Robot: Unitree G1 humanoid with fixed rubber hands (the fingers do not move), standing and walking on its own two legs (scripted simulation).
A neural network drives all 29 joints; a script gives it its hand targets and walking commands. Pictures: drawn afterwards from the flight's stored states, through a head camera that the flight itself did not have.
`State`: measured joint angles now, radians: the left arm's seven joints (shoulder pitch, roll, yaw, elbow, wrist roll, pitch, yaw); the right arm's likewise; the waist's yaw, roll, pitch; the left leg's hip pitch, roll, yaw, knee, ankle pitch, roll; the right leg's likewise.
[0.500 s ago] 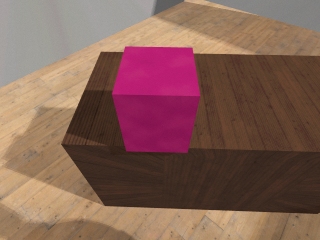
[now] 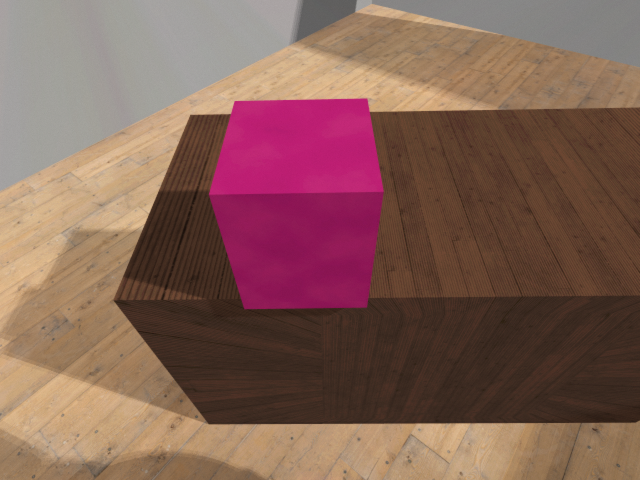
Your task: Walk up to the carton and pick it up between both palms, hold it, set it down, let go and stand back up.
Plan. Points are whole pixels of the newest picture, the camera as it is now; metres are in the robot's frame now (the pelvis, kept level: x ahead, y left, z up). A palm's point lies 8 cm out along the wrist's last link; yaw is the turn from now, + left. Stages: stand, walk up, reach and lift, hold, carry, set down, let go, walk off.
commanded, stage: walk up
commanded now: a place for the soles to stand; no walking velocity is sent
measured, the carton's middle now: (303, 208) +0.48 +0.05 +0.06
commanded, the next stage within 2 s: none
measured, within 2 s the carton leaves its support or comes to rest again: neither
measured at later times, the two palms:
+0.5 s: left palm out of the picture +0.08 +0.26 -0.14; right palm (500, 463) +0.17 -0.22 -0.13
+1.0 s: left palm out of the picture +0.00 +0.25 -0.10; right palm out of the picture +0.09 -0.28 -0.12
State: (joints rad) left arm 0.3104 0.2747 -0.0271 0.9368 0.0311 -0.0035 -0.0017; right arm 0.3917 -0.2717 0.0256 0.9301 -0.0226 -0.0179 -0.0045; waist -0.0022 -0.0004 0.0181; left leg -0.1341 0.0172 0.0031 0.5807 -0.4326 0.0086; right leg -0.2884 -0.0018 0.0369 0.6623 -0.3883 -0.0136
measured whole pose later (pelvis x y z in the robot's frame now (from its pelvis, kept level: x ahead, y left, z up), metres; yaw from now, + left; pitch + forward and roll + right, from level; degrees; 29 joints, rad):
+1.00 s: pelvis +0.01 -0.01 +0.01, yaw -1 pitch -2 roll +2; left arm 0.39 0.23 0.01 0.90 0.01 0.03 0.05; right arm 0.20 -0.30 -0.03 0.89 -0.02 0.07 -0.02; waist 0.03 0.03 0.06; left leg -0.53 -0.07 -0.09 0.95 -0.36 -0.01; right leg -0.22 -0.02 -0.05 0.56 -0.31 -0.04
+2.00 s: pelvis +0.10 -0.03 +0.00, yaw +6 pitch -3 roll +1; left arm 0.25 0.25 -0.01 0.85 0.02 -0.03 0.01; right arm 0.33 -0.26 0.02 0.93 -0.02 -0.01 -0.02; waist -0.02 -0.03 0.10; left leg -0.14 0.03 -0.01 0.59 -0.39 -0.03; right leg -0.34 -0.04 -0.04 0.56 -0.14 -0.01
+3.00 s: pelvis +0.12 -0.01 +0.00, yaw -2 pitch -1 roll +2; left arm 0.21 0.29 -0.04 0.89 0.01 0.00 0.03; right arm 0.23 -0.30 0.02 0.95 0.00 0.04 -0.01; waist 0.01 -0.01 0.07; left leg -0.16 0.03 0.17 0.56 -0.38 0.01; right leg -0.41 0.01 0.10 0.59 -0.17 0.01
